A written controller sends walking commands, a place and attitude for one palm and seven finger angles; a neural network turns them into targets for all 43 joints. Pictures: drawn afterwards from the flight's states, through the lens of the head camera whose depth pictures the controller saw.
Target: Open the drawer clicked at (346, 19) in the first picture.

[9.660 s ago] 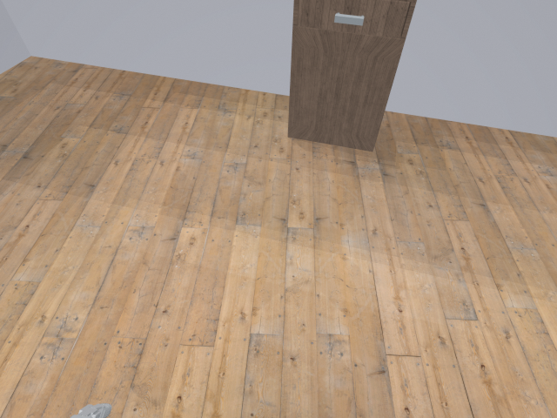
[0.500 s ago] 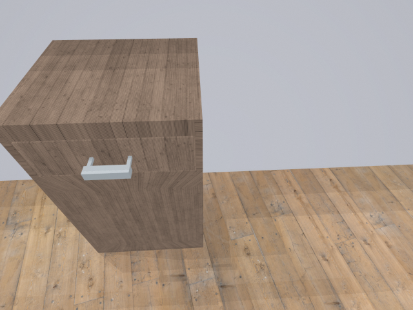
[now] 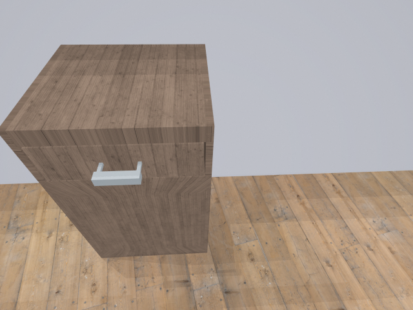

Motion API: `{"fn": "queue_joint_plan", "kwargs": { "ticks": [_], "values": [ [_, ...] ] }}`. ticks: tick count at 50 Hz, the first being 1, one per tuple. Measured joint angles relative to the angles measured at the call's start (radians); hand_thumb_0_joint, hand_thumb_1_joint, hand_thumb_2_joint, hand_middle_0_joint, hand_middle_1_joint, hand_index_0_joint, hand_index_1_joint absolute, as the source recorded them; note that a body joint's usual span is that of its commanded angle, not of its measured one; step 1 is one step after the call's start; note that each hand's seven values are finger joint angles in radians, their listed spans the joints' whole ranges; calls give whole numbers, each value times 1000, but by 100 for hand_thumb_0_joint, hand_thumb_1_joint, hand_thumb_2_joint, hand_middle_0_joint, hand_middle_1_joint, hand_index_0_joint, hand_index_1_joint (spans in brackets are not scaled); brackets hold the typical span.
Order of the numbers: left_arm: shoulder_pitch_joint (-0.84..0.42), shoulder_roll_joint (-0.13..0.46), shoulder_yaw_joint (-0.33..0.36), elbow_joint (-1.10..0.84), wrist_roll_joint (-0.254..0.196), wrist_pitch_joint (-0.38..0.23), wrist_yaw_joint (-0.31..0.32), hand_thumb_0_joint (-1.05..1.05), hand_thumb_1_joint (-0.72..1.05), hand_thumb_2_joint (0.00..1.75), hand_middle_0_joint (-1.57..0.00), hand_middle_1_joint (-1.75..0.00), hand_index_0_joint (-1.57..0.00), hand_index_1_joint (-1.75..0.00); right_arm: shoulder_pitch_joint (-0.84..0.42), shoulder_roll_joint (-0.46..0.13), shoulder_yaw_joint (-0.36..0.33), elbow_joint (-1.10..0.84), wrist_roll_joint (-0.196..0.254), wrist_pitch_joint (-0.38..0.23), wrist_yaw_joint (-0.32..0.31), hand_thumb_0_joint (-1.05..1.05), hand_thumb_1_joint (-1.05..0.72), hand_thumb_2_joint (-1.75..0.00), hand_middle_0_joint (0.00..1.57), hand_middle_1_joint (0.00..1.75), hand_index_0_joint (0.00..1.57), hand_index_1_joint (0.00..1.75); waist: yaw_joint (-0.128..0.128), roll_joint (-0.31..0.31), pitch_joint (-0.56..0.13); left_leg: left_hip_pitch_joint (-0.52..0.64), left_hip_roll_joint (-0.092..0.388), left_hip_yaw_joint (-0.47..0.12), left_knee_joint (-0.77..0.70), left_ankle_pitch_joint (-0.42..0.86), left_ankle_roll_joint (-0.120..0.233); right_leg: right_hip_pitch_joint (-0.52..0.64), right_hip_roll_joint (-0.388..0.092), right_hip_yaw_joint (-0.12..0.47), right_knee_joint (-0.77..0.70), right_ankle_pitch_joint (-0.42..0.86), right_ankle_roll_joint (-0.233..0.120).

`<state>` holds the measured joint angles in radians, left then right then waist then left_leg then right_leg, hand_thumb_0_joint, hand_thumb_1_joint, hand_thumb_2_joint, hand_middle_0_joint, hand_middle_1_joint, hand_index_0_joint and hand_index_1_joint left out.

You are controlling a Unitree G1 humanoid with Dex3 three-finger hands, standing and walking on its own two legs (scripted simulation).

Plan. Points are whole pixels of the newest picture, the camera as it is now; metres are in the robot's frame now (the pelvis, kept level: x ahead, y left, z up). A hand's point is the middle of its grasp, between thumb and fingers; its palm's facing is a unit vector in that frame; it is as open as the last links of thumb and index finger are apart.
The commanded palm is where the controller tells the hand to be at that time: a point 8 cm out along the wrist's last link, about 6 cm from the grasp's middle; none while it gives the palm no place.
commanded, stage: come to a stop and stand still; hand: left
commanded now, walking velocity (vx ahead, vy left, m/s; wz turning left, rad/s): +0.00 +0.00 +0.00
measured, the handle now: (118, 171) +0.46 +0.27 -0.06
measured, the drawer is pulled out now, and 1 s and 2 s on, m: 0.00 0.00 0.00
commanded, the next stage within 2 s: look again from close up in 0.08 s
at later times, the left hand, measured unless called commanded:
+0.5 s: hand out of the picture -0.02 +0.16 -0.17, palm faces +0.03 -0.98 -0.19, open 7.4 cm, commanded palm none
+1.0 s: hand out of the picture -0.03 +0.14 -0.17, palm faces +0.04 -0.98 -0.18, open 7.4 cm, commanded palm none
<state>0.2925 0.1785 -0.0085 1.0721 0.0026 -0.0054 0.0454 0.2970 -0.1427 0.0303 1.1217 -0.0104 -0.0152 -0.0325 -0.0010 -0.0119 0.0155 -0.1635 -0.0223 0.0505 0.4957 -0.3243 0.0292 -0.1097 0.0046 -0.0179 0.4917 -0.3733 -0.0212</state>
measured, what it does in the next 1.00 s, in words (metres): stands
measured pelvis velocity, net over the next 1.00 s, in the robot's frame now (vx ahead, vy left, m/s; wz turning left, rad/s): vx -0.01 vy -0.02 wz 0.00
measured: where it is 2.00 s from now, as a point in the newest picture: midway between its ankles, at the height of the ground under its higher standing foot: outside the picture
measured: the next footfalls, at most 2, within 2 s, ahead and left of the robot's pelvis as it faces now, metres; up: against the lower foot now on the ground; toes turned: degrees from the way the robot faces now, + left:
none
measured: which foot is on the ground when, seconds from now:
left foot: down 0.00-1.00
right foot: down 0.00-1.00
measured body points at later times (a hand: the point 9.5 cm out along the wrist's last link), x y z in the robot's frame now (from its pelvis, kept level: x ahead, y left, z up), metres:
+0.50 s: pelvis +0.00 +0.00 +0.00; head +0.01 +0.00 +0.45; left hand -0.02 +0.21 -0.16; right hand +0.01 -0.23 -0.16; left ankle -0.04 +0.10 -0.73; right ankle -0.07 -0.10 -0.73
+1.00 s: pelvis -0.01 -0.02 +0.00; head +0.00 -0.02 +0.45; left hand -0.03 +0.20 -0.16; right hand -0.01 -0.24 -0.16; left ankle -0.04 +0.10 -0.73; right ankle -0.07 -0.10 -0.73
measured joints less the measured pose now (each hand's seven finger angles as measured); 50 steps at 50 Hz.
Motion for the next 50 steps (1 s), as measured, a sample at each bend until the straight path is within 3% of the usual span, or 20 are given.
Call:
{"fn": "queue_joint_plan", "kwargs": {
  "ticks": [19, 50],
  "values": [
    [29, -30, -10, 34, 3, 2, -5, 0, 90, 90, -20, -30, -20, -30, -39, -16, -2, 7, 3, 0, -2, 1, -91, -90, 20, 30, 20, 30, 12, -9, 8, 23, -4, 3, -51, 28, 0, 16, -3, 3, -36, 22, 1],
    [40, -37, -8, 33, 2, -11, -4, 0, 90, 90, -20, -30, -20, -30, -15, 0, -2, 21, 6, 8, -1, 1, -91, -90, 20, 30, 20, 30, 11, -4, 0, 18, 23, -12, -65, 49, -31, 15, 25, -11, -56, 42, -28]
  ]
}}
